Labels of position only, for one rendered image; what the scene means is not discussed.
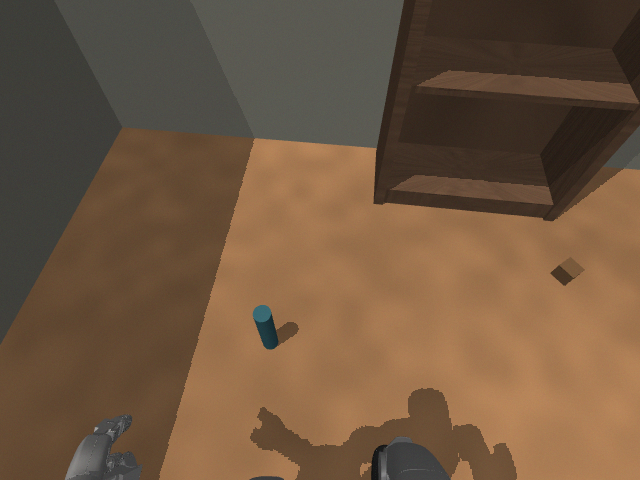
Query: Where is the right robot foot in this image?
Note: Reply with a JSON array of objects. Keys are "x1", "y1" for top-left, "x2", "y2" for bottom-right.
[{"x1": 371, "y1": 445, "x2": 388, "y2": 480}]

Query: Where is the left robot hand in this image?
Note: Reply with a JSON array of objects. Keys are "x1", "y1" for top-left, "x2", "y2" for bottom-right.
[{"x1": 65, "y1": 414, "x2": 143, "y2": 480}]

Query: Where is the bookshelf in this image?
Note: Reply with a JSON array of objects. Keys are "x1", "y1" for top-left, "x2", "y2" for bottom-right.
[{"x1": 374, "y1": 0, "x2": 640, "y2": 221}]

